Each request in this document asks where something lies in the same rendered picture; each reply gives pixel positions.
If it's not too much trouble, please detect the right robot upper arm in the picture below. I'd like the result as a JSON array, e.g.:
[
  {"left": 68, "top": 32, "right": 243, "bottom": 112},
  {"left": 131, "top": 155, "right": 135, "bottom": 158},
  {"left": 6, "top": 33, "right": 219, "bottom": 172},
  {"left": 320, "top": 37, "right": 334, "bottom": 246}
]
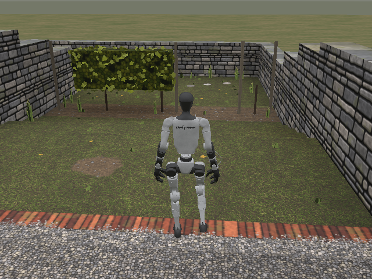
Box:
[{"left": 198, "top": 117, "right": 212, "bottom": 151}]

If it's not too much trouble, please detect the left robot upper arm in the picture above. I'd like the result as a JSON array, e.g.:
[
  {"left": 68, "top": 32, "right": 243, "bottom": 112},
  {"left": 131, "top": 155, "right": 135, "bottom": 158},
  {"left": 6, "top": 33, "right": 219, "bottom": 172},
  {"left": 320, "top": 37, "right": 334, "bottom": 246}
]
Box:
[{"left": 159, "top": 117, "right": 174, "bottom": 150}]

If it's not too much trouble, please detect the robot left foot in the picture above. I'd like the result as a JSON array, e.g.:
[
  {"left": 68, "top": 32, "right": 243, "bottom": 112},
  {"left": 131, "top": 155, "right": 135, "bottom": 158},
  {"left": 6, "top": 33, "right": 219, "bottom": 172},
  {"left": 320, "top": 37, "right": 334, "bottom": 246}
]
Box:
[{"left": 173, "top": 224, "right": 182, "bottom": 238}]

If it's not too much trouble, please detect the right robot forearm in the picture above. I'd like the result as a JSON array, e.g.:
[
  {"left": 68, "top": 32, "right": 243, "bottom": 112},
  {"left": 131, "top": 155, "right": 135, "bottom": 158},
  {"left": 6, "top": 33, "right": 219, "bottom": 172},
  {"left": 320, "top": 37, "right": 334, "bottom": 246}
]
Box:
[{"left": 206, "top": 142, "right": 219, "bottom": 170}]

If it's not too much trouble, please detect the left robot thigh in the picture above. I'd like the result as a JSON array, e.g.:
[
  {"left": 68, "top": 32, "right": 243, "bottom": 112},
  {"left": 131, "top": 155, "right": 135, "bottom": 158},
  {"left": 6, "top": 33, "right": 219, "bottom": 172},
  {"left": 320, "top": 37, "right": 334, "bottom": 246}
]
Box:
[{"left": 166, "top": 162, "right": 180, "bottom": 203}]

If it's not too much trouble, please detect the robot right hand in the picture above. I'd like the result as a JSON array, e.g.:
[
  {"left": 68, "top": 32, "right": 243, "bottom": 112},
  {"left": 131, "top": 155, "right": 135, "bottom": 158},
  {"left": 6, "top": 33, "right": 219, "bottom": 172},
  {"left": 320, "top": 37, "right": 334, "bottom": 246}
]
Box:
[{"left": 206, "top": 169, "right": 220, "bottom": 184}]

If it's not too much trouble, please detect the left robot forearm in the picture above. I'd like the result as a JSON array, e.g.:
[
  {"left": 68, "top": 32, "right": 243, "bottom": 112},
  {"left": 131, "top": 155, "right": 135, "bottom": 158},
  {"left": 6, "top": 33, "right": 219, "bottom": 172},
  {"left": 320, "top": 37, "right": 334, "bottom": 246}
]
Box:
[{"left": 155, "top": 141, "right": 166, "bottom": 169}]

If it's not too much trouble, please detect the robot left hand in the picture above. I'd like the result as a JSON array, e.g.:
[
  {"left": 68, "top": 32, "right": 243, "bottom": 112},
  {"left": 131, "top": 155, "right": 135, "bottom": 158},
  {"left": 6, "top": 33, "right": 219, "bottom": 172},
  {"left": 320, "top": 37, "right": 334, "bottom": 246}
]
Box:
[{"left": 154, "top": 168, "right": 166, "bottom": 183}]

